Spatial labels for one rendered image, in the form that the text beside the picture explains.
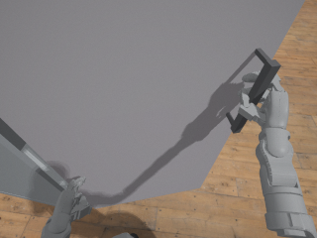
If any fridge door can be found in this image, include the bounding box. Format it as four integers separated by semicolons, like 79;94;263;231
0;0;305;209

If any robot left hand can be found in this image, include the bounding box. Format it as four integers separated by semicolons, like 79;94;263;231
53;177;90;222

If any right robot forearm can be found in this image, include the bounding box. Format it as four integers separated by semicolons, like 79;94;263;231
256;127;317;238

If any left robot forearm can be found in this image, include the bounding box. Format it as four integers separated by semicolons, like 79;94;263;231
41;213;72;238

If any handle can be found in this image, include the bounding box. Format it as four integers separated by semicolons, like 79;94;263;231
226;48;281;134

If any robot right hand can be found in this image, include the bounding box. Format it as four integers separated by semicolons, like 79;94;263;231
237;70;289;130

